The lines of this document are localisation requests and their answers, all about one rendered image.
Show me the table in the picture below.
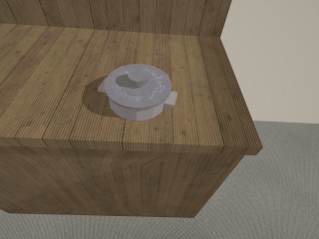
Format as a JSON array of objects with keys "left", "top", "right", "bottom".
[{"left": 0, "top": 0, "right": 263, "bottom": 218}]

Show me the pot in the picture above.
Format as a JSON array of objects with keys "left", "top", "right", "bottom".
[{"left": 98, "top": 77, "right": 177, "bottom": 121}]

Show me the lid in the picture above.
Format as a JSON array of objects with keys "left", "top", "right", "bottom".
[{"left": 104, "top": 64, "right": 172, "bottom": 111}]

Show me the knob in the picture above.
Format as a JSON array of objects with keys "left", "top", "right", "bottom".
[{"left": 128, "top": 69, "right": 150, "bottom": 87}]

